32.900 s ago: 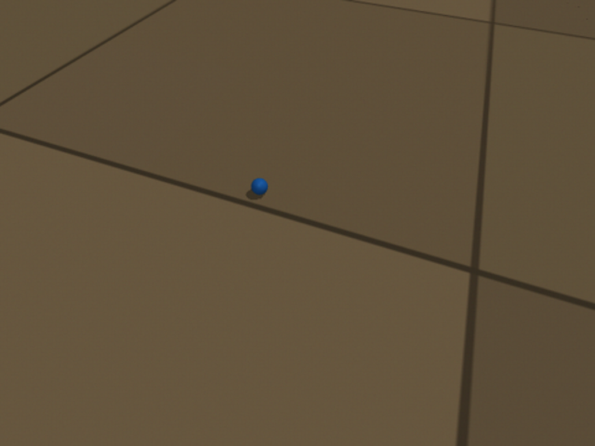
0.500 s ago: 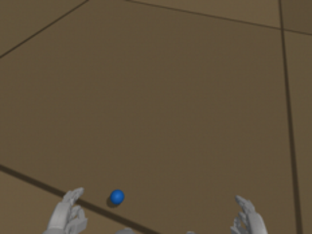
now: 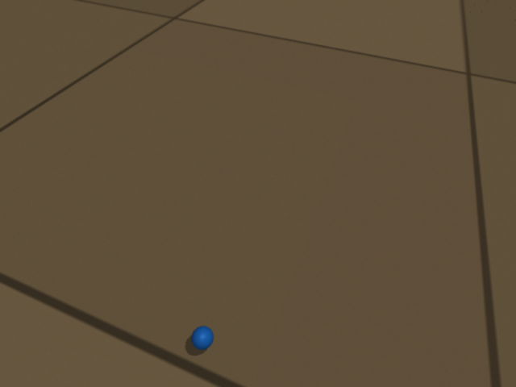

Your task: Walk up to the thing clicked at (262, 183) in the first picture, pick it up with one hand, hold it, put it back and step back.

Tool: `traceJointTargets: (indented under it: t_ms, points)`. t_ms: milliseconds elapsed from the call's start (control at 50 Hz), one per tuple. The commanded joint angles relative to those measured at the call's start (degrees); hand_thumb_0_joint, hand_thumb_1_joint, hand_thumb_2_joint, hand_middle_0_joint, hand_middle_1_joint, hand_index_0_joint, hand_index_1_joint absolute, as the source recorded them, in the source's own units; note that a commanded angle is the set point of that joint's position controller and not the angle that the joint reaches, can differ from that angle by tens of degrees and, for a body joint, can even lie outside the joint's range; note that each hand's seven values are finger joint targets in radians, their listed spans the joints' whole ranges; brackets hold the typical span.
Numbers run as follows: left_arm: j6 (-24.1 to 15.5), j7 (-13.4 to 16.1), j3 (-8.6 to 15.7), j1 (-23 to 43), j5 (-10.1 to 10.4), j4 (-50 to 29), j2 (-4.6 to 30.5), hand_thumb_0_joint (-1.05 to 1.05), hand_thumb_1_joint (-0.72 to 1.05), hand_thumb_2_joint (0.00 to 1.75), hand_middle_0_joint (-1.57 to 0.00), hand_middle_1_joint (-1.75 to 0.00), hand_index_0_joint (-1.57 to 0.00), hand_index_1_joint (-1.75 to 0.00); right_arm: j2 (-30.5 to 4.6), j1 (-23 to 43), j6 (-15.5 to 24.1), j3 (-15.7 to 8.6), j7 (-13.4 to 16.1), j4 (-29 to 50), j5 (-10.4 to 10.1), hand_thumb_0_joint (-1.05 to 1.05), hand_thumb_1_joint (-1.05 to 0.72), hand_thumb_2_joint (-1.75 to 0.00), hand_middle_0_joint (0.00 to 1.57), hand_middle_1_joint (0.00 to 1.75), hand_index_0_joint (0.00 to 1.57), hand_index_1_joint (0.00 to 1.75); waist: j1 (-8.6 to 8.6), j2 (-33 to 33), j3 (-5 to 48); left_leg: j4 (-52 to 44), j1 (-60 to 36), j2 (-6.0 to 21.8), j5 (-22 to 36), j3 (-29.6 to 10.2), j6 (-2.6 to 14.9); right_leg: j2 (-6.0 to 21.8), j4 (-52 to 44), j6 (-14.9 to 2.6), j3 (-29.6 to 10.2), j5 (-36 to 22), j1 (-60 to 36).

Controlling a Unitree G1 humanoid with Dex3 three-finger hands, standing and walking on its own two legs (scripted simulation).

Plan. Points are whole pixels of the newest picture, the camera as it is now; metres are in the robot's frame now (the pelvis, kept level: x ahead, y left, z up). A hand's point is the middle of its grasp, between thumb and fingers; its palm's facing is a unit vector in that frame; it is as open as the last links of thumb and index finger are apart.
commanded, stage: stand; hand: left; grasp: from above
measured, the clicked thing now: (202, 337) +0.42 +0.21 -0.73
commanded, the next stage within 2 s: step back in 1.96 s
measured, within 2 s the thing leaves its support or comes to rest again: neither
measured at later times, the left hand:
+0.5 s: hand out of the picture +0.03 +0.23 -0.16, palm faces +0.02 -0.94 -0.33, open 7.4 cm
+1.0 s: hand out of the picture +0.07 +0.18 -0.16, palm faces +0.00 -0.97 -0.24, open 7.4 cm
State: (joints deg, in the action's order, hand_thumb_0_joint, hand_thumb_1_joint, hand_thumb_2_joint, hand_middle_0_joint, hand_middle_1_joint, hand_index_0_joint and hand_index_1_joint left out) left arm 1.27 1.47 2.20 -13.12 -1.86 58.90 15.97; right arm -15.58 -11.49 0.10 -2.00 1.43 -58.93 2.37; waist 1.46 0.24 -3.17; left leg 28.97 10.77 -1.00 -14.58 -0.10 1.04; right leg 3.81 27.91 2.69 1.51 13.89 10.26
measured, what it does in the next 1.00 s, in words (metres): stands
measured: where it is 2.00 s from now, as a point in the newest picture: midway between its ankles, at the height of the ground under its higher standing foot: outside the picture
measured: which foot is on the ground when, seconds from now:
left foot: down 0.00-1.00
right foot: down 0.00-1.00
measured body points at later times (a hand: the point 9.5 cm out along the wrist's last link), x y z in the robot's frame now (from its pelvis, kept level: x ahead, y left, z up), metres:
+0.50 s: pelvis -0.01 -0.01 +0.01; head -0.01 -0.02 +0.46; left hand +0.03 +0.27 -0.13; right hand +0.05 -0.30 -0.14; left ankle +0.02 +0.11 -0.74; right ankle +0.02 -0.15 -0.74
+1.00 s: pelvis +0.02 -0.02 +0.01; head +0.02 -0.03 +0.46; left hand +0.07 +0.23 -0.14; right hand +0.06 -0.27 -0.15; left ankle +0.02 +0.11 -0.74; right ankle +0.02 -0.15 -0.74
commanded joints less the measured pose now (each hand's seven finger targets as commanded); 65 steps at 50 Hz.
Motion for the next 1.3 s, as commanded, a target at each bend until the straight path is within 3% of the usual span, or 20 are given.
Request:
traceJointTargets:
  t_ms: [0, 40, 120, 260, 400, 420, 480, 640, 680, 800, 860, 900, 1020, 1180, 1240, 1280]
  points:
    - [-2.0, 0.9, 1.9, 3.4, 0.0, -1.9, 9.7, 0.00, 0.90, 0.90, -0.20, -0.30, -0.20, -0.30, -11.2, 2.4, 1.4, -2.6, 0.6, 2.0, -0.5, 0.00, -0.90, -0.90, 0.20, 0.30, 0.20, 0.30, -0.89, -1.6, 1.5, -10.5, -0.5, 5.9, 4.1, -6.7, 0.55, 2.5, -6.8, -2.98, -3.6, -4.1, -2.4]
    - [-1.8, 0.9, 1.9, 3.2, 0.0, -0.7, 10.0, 0.00, 0.90, 0.90, -0.20, -0.30, -0.20, -0.30, -11.3, 2.8, 1.3, -2.6, 0.6, 1.4, -0.5, 0.00, -0.90, -0.90, 0.20, 0.30, 0.20, 0.30, -0.69, -1.9, 0.3, -12.1, 0.4, 6.0, 1.0, -7.1, 0.46, 2.3, -7.3, -2.92, -3.6, -2.6, -2.8]
    - [-1.9, 0.8, 1.6, 3.1, -0.1, 1.0, 10.1, 0.00, 0.90, 0.90, -0.20, -0.30, -0.20, -0.30, -11.1, 3.2, 1.3, -2.4, 0.5, 0.3, -0.6, 0.00, -0.90, -0.90, 0.20, 0.30, 0.20, 0.30, -0.57, -1.0, 0.3, -12.6, -0.9, 6.1, 3.5, -6.8, 0.31, 2.7, -8.6, -2.87, -3.6, -3.8, -3.0]
    - [-1.8, 0.5, 1.5, 3.1, -0.1, 2.7, 10.4, 0.00, 0.90, 0.90, -0.20, -0.30, -0.20, -0.30, -11.5, 3.7, 1.0, -2.3, 0.1, -0.7, -0.7, 0.00, -0.90, -0.90, 0.20, 0.30, 0.20, 0.30, -0.44, -0.9, -1.4, -14.7, 1.2, 6.2, -4.3, -7.3, 0.24, 2.2, -9.8, -2.68, -3.5, 1.0, -1.9]
    - [-2.1, 0.5, 1.4, 4.0, 0.0, 3.0, 11.5, 0.00, 0.90, 0.90, -0.20, -0.30, -0.20, -0.30, -11.2, 3.4, 0.6, -1.8, -0.3, -1.2, -0.9, 0.00, -0.90, -0.90, 0.20, 0.30, 0.20, 0.30, -1.13, 1.3, -2.1, -12.9, -0.4, 5.6, -3.0, -6.0, 0.31, 3.0, -12.5, -3.01, -5.4, 6.1, 0.9]
    - [-2.2, 0.4, 1.3, 4.6, 0.3, 2.9, 11.0, 0.00, 0.90, 0.90, -0.20, -0.30, -0.20, -0.30, -11.2, 3.0, 0.8, -1.8, -0.2, -1.4, -0.9, 0.00, -0.90, -0.90, 0.20, 0.30, 0.20, 0.30, -1.40, -0.4, 0.1, -12.4, -1.6, 6.0, -0.6, -5.8, 0.50, 3.3, -11.9, -3.29, -5.5, 2.6, -0.9]
    - [-2.4, 0.4, 1.2, 4.3, 0.3, 3.3, 11.3, 0.00, 0.90, 0.90, -0.20, -0.30, -0.20, -0.30, -11.4, 3.4, 0.8, -1.6, -0.4, -1.8, -1.0, 0.00, -0.90, -0.90, 0.20, 0.30, 0.20, 0.30, -0.96, 0.3, -0.5, -12.4, -1.0, 5.9, 0.5, -5.8, 0.48, 3.1, -12.3, -3.00, -5.3, 2.5, -1.2]
    - [-2.3, 0.3, 0.9, 4.4, 0.7, 4.1, 10.2, 0.00, 0.90, 0.90, -0.20, -0.30, -0.20, -0.30, -10.7, 3.2, 1.0, -0.7, -0.1, -2.9, -1.3, 0.00, -0.90, -0.90, 0.20, 0.30, 0.20, 0.30, -1.01, -0.6, 1.6, -12.2, -3.2, 6.5, 8.0, -5.0, 0.26, 3.0, -11.3, -3.18, -4.9, -6.4, -3.5]
    - [-2.0, 0.3, 0.5, 4.5, 0.8, 4.7, 8.6, 0.00, 0.90, 0.90, -0.20, -0.30, -0.20, -0.30, -8.7, 2.9, 0.8, 0.0, -0.1, -3.5, -1.4, 0.00, -0.90, -0.90, 0.20, 0.30, 0.20, 0.30, -1.10, -0.5, 1.4, -12.6, -2.9, 6.4, 8.0, -4.7, 0.17, 2.7, -11.0, -3.21, -4.4, -6.7, -3.7]
    - [-1.7, 0.3, 0.2, 4.3, 1.0, 5.5, 7.1, 0.00, 0.90, 0.90, -0.20, -0.30, -0.20, -0.30, -8.0, 1.7, 0.6, 0.3, 0.2, -4.6, -1.4, 0.00, -0.90, -0.90, 0.20, 0.30, 0.20, 0.30, -1.34, -0.7, 1.4, -13.0, -3.4, 6.5, 11.0, -3.9, -0.31, 2.5, -10.8, -3.14, -4.3, -9.5, -4.4]
    - [-1.6, 0.4, 0.0, 3.7, 1.1, 6.0, 5.6, 0.00, 0.90, 0.90, -0.20, -0.30, -0.20, -0.30, -6.3, 0.8, 0.7, 0.7, 0.4, -5.4, -1.6, 0.00, -0.90, -0.90, 0.20, 0.30, 0.20, 0.30, -1.12, -0.9, 3.1, -11.9, -4.6, 6.7, 15.5, -3.4, -0.28, 2.7, -9.9, -3.31, -4.0, -14.9, -6.0]
    - [-1.4, 0.5, -0.2, 2.7, 0.9, 6.7, 4.3, 0.00, 0.90, 0.90, -0.20, -0.30, -0.20, -0.30, -5.9, 1.2, 0.6, 0.7, 0.5, -5.5, -1.6, 0.00, -0.90, -0.90, 0.20, 0.30, 0.20, 0.30, -1.00, -0.5, 3.2, -12.4, -5.4, 6.9, 16.4, -3.5, -0.18, 2.3, -9.9, -3.19, -3.6, -14.6, -5.4]
    - [-1.6, 0.6, 0.0, 2.9, 0.7, 7.0, 4.1, 0.00, 0.90, 0.90, -0.20, -0.30, -0.20, -0.30, -5.4, 0.7, 0.3, 0.4, 0.5, -5.8, -1.4, 0.00, -0.90, -0.90, 0.20, 0.30, 0.20, 0.30, -1.19, 0.9, -0.3, -13.0, -2.7, 6.5, 10.5, -3.6, -0.34, 2.2, -11.6, -2.91, -3.9, -9.5, -3.8]
    - [-1.9, 0.8, 0.3, 2.4, 0.7, 6.9, 2.9, 0.00, 0.90, 0.90, -0.20, -0.30, -0.20, -0.30, -3.7, -0.7, 0.6, 0.2, 0.7, -6.2, -1.3, 0.00, -0.90, -0.90, 0.20, 0.30, 0.20, 0.30, -1.49, -0.5, 2.3, -11.8, -4.3, 6.7, 13.6, -3.1, -0.01, 2.3, -10.4, -3.36, -3.9, -13.7, -5.3]
    - [-1.7, 0.7, 0.1, 0.9, 0.6, 7.5, 2.0, 0.00, 0.90, 0.90, -0.20, -0.30, -0.20, -0.30, -3.0, -1.2, 0.4, 0.2, 0.7, -6.4, -1.2, 0.00, -0.90, -0.90, 0.20, 0.30, 0.20, 0.30, -1.28, -0.3, 0.1, -12.4, -3.7, 6.4, 9.9, -3.0, -0.22, 1.7, -11.4, -3.20, -3.9, -8.7, -2.8]
    - [-1.8, 0.8, 0.2, 1.3, 0.5, 7.1, 2.2, 0.00, 0.90, 0.90, -0.20, -0.30, -0.20, -0.30, -2.8, -1.5, 0.4, 0.1, 0.7, -6.3, -1.3, 0.00, -0.90, -0.90, 0.20, 0.30, 0.20, 0.30, -1.58, -0.4, 1.6, -12.1, -4.2, 6.4, 11.4, -3.0, -0.18, 1.9, -10.6, -3.44, -3.8, -10.5, -3.9]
